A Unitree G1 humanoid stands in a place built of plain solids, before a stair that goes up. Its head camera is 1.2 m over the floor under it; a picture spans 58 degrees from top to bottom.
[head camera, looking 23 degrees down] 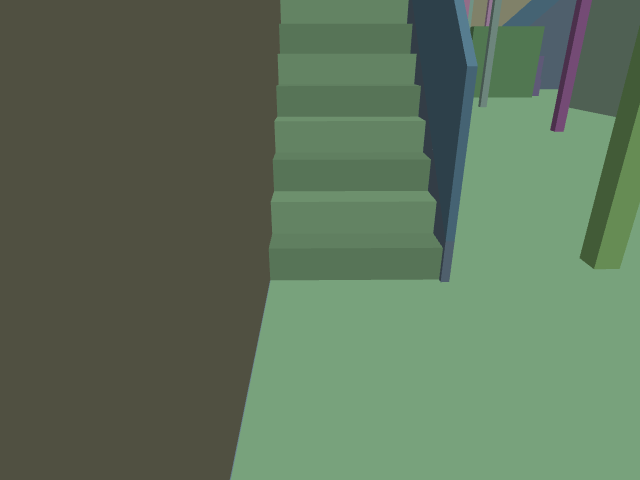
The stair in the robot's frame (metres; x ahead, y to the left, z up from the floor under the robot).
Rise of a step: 0.20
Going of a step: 0.22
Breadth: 0.99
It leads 1 degrees to the left of straight ahead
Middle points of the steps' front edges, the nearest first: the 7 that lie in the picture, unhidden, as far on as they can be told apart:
2.23 -0.20 0.20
2.45 -0.20 0.41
2.67 -0.20 0.61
2.89 -0.20 0.81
3.11 -0.19 1.02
3.33 -0.19 1.22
3.55 -0.19 1.42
